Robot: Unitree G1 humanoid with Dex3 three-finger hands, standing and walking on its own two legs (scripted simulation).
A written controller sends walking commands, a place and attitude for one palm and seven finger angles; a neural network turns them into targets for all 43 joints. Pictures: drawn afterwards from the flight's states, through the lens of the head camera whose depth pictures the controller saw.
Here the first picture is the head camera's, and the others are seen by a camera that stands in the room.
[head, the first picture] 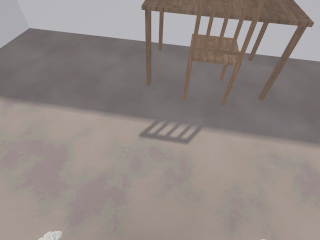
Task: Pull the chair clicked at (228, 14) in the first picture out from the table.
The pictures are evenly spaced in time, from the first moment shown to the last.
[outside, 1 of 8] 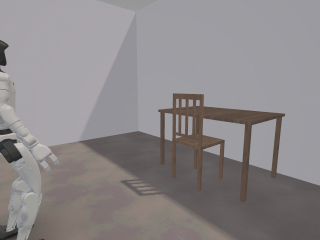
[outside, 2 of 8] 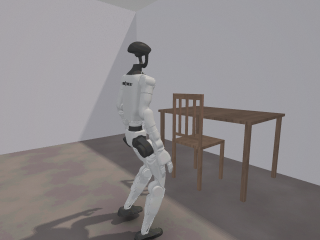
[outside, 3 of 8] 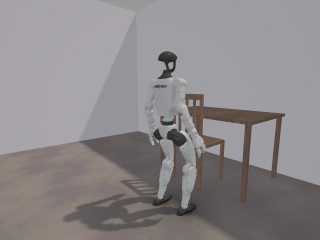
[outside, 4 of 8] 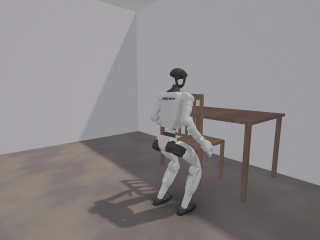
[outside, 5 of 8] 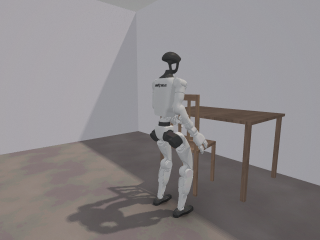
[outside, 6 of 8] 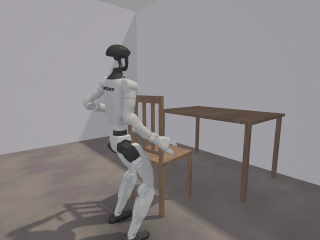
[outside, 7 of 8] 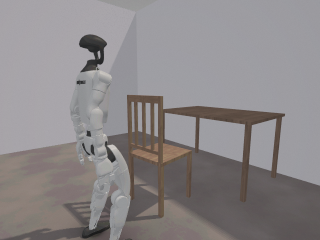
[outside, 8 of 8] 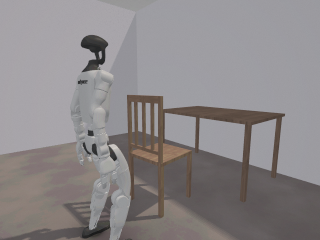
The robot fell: no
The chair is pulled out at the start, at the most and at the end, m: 0.00 0.58 0.58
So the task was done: yes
